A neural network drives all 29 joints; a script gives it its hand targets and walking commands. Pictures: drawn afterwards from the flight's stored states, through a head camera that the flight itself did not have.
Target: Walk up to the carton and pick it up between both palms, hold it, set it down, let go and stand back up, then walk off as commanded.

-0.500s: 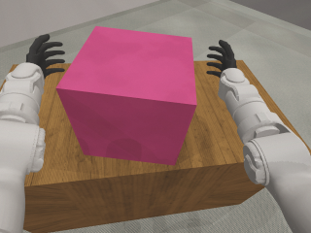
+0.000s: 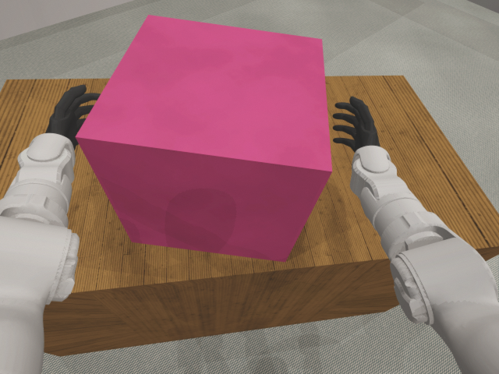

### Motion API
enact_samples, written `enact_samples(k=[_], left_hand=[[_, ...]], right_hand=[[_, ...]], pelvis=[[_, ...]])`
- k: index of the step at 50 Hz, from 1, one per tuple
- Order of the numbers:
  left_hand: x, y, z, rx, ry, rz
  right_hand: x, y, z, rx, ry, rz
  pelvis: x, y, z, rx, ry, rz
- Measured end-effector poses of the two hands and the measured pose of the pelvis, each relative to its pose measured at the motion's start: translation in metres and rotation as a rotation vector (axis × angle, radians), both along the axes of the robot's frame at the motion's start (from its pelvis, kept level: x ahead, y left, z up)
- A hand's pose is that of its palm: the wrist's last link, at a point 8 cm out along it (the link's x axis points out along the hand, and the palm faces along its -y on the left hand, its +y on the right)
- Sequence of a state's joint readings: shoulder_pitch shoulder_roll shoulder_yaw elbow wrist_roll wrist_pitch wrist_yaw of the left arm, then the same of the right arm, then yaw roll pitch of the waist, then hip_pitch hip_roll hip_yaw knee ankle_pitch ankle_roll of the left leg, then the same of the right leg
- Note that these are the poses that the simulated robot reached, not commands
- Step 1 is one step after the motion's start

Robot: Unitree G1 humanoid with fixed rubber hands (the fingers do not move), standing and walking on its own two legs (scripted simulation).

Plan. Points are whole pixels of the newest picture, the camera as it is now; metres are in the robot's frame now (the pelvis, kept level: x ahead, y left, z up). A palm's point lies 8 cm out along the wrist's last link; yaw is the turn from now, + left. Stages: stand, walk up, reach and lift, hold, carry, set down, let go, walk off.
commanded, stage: reach and lift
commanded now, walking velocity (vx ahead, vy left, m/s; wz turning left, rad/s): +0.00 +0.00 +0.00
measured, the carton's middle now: (221, 146) +0.50 +0.04 +0.03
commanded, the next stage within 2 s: none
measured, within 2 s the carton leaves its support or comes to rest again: neither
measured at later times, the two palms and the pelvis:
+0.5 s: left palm (78, 140) +0.45 +0.25 +0.10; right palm (350, 151) +0.42 -0.17 +0.11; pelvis -0.01 +0.01 +0.00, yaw +0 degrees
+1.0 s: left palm (84, 141) +0.46 +0.25 +0.10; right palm (343, 153) +0.43 -0.16 +0.10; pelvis -0.01 +0.01 -0.01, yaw +0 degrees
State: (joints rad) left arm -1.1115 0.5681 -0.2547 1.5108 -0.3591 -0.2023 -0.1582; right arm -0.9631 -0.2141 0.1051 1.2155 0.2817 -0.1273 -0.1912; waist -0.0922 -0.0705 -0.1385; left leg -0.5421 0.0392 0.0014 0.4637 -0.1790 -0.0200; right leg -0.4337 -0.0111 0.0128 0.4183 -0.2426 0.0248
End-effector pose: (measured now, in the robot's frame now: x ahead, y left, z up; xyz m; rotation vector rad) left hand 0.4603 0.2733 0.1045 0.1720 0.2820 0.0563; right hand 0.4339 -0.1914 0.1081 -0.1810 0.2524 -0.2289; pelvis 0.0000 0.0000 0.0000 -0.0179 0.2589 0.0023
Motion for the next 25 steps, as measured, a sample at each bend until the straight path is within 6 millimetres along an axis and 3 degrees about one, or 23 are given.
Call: enact_samples(k=[4,10,25], left_hand=[[0.001,-0.005,-0.004,0.002,-0.013,-0.019],[0.001,-0.016,0.005,-0.01,-0.056,-0.05],[-0.007,-0.021,-0.002,-0.029,-0.051,-0.053]], right_hand=[[-0.003,-0.001,-0.008,0.008,0.002,-0.006],[-0.005,0.005,-0.001,0.007,-0.03,0.008],[-0.01,0.025,-0.003,0.041,-0.012,0.02]], pelvis=[[-0.001,0.001,-0.001,-0.003,0.022,-0.001],[-0.003,0.004,-0.002,-0.005,0.036,-0.001],[-0.011,0.01,-0.005,-0.01,0.041,0.001]])
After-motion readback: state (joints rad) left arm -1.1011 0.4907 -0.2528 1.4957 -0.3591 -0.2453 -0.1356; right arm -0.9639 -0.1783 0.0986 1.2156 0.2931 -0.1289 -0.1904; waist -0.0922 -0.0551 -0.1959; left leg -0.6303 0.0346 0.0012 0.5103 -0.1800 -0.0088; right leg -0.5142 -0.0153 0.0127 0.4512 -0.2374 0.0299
